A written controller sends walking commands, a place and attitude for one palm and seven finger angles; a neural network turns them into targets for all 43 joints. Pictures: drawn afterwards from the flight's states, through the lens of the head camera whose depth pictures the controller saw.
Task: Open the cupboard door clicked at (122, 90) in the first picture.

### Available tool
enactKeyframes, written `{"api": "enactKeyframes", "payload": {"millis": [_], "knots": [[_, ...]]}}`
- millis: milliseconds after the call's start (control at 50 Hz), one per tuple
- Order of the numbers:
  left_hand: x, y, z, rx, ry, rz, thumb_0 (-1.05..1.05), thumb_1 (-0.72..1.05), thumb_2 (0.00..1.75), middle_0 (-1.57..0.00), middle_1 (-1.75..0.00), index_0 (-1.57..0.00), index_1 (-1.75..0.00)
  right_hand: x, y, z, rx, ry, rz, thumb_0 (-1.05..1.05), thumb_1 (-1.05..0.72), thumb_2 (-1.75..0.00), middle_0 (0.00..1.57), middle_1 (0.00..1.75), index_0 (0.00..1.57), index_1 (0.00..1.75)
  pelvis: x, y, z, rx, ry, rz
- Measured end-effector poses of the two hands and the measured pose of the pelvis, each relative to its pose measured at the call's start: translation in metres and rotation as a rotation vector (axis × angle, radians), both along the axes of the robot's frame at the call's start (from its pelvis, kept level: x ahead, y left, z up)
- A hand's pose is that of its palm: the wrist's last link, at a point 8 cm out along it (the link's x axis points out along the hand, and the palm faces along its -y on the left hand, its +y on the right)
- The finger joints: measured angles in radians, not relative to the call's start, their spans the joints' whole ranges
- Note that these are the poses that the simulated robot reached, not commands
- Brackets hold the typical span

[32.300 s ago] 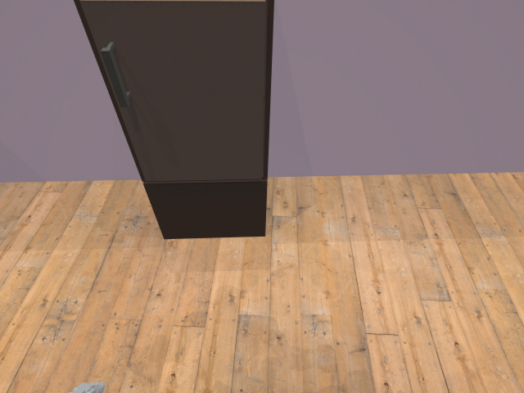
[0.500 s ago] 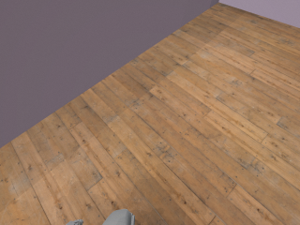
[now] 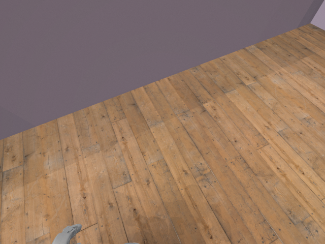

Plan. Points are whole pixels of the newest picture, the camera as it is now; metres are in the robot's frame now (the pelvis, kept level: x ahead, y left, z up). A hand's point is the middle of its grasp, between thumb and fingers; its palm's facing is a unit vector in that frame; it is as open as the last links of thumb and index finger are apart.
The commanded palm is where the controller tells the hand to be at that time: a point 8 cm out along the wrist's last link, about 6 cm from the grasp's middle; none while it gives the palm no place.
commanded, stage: turn to face it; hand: left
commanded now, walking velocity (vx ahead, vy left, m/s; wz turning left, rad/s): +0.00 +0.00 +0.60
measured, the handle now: out of the picture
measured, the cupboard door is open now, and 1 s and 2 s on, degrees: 41 41 41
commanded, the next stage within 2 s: take the last steps up to it in 1.90 s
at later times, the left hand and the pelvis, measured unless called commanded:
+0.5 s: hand out of the picture -0.01 +0.24 -0.18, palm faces +0.33 -0.91 -0.23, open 7.4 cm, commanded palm none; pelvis -0.01 +0.02 +0.00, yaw +18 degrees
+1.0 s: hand out of the picture -0.03 +0.19 -0.15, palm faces +0.56 -0.79 -0.23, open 7.4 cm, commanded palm none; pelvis +0.02 -0.01 +0.01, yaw +37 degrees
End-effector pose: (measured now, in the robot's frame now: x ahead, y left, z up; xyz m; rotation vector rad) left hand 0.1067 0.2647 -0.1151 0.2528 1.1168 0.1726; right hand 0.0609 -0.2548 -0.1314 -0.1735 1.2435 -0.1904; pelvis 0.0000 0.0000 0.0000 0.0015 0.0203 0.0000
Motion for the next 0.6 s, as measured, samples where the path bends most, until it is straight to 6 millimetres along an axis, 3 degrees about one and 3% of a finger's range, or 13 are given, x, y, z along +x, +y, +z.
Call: {"api": "enactKeyframes", "payload": {"millis": [60,180,280,400,480,600], "knots": [[-0.013,-0.009,0.004,0.018,-0.014,0.027,0.01,0.91,0.9,-0.2,-0.3,-0.2,-0.3,0.009,-0.011,-0.008,0.012,0.013,0.026,0.01,-0.9,-0.9,0.2,0.3,0.21,0.3,-0.002,-0.008,-0.002,0.003,-0.007,0.044],[-0.054,-0.025,0.004,-0.02,0.048,0.11,0.01,0.91,0.9,-0.21,-0.3,-0.2,-0.3,0.038,-0.012,0.005,0.014,0.009,0.103,0.01,-0.91,-0.9,0.2,0.3,0.2,0.3,-0.002,-0.012,0.009,0.031,-0.02,0.122],[-0.091,-0.024,-0.009,-0.072,0.094,0.192,0.01,0.91,0.9,-0.21,-0.3,-0.2,-0.3,0.073,0.007,0.015,-0.001,-0.024,0.204,0.01,-0.91,-0.9,0.2,0.3,0.2,0.3,-0.003,-0.005,0.009,0.033,-0.018,0.187],[-0.136,0.003,-0.039,-0.104,0.157,0.313,0.01,0.9,0.9,-0.21,-0.3,-0.2,-0.3,0.112,0.044,0.018,-0.046,-0.114,0.336,0.01,-0.91,-0.9,0.2,0.3,0.2,0.3,-0.007,0.014,-0.008,0.004,-0.013,0.264],[-0.144,0.018,-0.033,-0.09,0.157,0.37,0.01,0.91,0.9,-0.21,-0.3,-0.2,-0.3,0.111,0.057,0.026,-0.062,-0.109,0.381,0.01,-0.91,-0.9,0.2,0.3,0.21,0.3,-0.007,0.017,-0.001,-0.012,-0.012,0.307],[-0.133,0.026,-0.014,-0.065,0.075,0.416,0.01,0.91,0.9,-0.2,-0.3,-0.2,-0.3,0.103,0.061,0.026,-0.046,-0.048,0.423,0.01,-0.9,-0.9,0.2,0.3,0.21,0.3,-0.004,0.014,0.009,-0.025,-0.009,0.372]]}}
